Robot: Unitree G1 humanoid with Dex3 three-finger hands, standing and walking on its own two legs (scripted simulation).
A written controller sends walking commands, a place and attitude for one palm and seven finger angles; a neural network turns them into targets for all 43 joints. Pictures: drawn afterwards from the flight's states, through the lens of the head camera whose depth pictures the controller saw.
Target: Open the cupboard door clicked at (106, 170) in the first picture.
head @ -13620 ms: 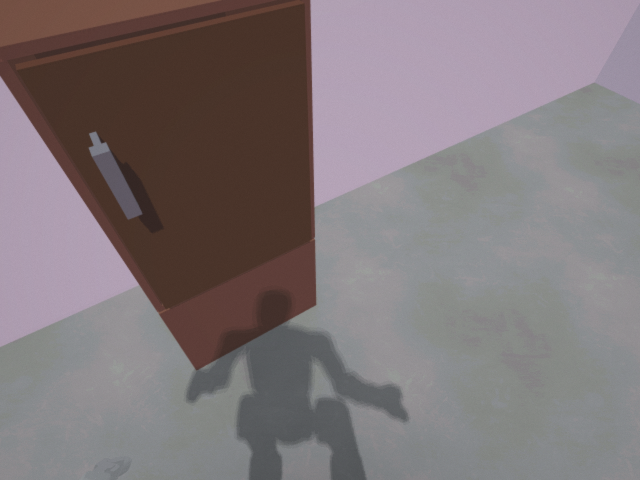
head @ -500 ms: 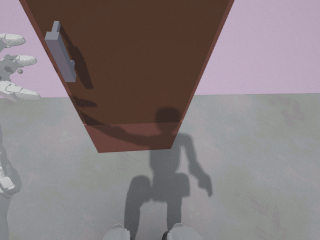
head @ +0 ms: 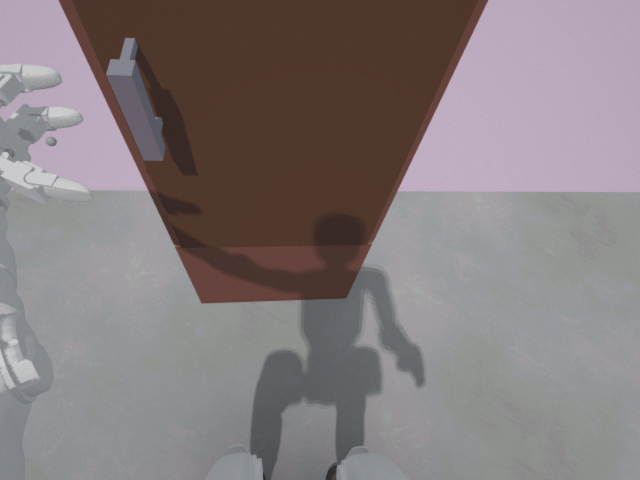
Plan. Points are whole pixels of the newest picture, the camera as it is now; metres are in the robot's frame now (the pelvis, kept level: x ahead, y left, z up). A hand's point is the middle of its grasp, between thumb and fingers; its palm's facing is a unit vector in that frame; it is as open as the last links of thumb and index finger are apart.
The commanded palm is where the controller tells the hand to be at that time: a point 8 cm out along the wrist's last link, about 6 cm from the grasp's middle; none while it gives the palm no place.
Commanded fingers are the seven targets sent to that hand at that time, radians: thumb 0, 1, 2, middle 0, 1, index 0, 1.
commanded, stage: move the hooked fingers beside the handle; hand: left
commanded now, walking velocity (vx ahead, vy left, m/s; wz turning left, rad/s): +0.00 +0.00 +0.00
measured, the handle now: (142, 102) +0.54 +0.19 +0.11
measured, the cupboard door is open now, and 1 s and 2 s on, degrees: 0 0 0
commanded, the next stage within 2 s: slide the fingers in behind the handle in 0.02 s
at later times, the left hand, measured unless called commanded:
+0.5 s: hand (84, 145) +0.48 +0.24 +0.10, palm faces +0.01 -1.00 +0.00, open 14.0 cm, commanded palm +0.46 +0.29 +0.10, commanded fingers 0.00 -0.50 0.30 -0.30 -1.20 -0.30 -1.20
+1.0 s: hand (119, 136) +0.49 +0.21 +0.10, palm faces +0.01 -1.00 +0.00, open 14.0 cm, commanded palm +0.46 +0.25 +0.10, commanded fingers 0.00 -0.50 0.30 -0.30 -1.20 -0.30 -1.20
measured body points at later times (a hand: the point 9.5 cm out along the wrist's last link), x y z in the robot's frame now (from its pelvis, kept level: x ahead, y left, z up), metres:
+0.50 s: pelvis +0.00 +0.00 +0.00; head +0.09 +0.02 +0.44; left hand +0.47 +0.30 +0.11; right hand +0.01 -0.27 -0.10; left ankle +0.00 +0.09 -0.69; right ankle -0.02 -0.13 -0.69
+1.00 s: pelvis +0.00 -0.01 +0.00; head +0.10 +0.01 +0.44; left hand +0.48 +0.26 +0.11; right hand +0.00 -0.28 -0.11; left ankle +0.00 +0.09 -0.69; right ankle -0.02 -0.13 -0.69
